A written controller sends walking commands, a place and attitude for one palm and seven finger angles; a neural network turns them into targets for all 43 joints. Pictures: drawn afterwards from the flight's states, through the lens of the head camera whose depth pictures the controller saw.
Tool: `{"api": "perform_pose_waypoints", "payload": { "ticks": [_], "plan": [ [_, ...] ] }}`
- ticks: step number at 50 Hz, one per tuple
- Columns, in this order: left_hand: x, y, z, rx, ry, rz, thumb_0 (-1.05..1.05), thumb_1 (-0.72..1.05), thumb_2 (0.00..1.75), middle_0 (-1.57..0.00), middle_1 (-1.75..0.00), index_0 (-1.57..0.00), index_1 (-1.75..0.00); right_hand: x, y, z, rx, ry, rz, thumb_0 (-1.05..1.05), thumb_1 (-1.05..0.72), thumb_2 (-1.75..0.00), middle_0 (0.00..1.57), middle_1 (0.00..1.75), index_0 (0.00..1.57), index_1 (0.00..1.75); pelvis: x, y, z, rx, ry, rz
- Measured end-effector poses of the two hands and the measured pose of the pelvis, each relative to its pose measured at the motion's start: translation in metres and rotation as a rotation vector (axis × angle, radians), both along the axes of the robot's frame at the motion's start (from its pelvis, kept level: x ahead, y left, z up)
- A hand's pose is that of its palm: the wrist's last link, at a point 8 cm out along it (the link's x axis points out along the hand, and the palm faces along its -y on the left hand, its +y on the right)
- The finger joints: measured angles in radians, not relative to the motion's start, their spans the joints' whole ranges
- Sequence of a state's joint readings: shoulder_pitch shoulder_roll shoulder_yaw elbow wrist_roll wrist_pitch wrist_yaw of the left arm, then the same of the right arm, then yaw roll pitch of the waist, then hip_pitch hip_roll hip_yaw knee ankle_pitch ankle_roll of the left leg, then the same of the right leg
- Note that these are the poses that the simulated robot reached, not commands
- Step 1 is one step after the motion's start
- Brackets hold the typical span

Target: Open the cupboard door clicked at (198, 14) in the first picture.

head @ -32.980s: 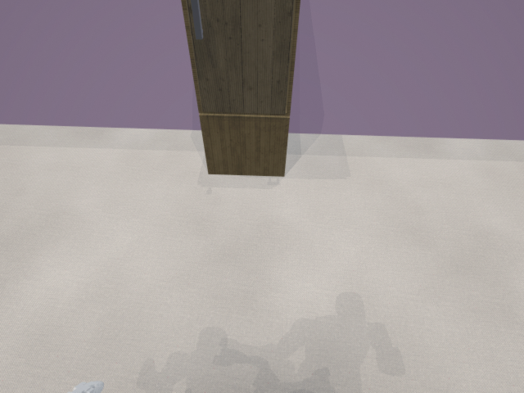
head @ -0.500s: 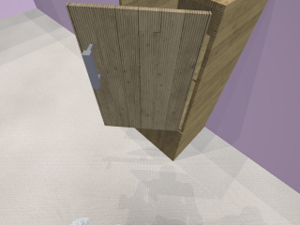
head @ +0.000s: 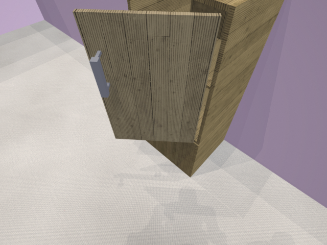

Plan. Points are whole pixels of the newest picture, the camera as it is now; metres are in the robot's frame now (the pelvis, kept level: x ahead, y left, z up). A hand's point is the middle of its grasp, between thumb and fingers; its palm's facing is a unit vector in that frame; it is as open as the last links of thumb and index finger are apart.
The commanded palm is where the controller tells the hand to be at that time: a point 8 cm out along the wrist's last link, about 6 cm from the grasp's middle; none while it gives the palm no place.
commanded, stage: come to a stop and stand still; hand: left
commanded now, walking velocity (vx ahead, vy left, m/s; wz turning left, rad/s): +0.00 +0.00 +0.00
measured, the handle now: (102, 74) +0.59 +0.22 +0.07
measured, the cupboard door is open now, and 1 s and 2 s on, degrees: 40 40 40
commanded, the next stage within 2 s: look again from close up in 0.28 s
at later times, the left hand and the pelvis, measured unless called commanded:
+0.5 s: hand out of the picture +0.01 +0.18 -0.17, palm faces +0.01 -0.98 -0.21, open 7.4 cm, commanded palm none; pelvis -0.03 +0.00 +0.00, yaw +0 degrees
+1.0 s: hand out of the picture -0.10 +0.20 -0.18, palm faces +0.03 -0.98 -0.17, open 7.4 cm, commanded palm none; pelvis -0.05 +0.03 +0.00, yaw +0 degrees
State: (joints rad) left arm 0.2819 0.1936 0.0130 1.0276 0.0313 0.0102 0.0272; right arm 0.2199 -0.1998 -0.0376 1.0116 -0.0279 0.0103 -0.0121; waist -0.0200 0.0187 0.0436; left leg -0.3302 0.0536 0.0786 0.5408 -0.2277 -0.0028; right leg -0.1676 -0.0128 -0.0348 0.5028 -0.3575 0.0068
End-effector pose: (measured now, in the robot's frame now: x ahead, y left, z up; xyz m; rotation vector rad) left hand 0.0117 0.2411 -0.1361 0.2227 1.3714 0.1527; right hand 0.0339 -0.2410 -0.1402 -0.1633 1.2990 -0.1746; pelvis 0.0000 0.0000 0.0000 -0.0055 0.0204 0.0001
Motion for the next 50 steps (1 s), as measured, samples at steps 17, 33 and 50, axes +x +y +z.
{"api": "perform_pose_waypoints", "payload": {
  "ticks": [17, 33, 50],
  "plan": [
    [0.012, -0.018, -0.007, -0.041, -0.167, -0.011, 0.0, 0.91, 0.9, -0.2, -0.3, -0.2, -0.3, 0.001, -0.015, 0.013, -0.041, -0.11, 0.022, 0.0, -0.91, -0.9, 0.2, 0.3, 0.19, 0.3, -0.019, -0.01, -0.003, -0.005, -0.066, 0.003],
    [-0.054, 0.001, -0.01, -0.051, -0.037, 0.03, 0.0, 0.91, 0.9, -0.2, -0.3, -0.2, -0.29, -0.057, 0.023, 0.008, 0.005, 0.013, -0.005, 0.0, -0.92, -0.9, 0.2, 0.3, 0.2, 0.3, -0.038, 0.013, 0.002, -0.014, -0.065, 0.003],
    [-0.117, 0.005, -0.01, -0.076, 0.096, 0.074, 0.0, 0.91, 0.9, -0.19, -0.3, -0.2, -0.29, -0.096, 0.053, 0.004, 0.035, 0.094, -0.043, 0.0, -0.91, -0.9, 0.2, 0.3, 0.2, 0.3, -0.053, 0.034, 0.003, -0.011, -0.043, 0.004]
  ]
}}
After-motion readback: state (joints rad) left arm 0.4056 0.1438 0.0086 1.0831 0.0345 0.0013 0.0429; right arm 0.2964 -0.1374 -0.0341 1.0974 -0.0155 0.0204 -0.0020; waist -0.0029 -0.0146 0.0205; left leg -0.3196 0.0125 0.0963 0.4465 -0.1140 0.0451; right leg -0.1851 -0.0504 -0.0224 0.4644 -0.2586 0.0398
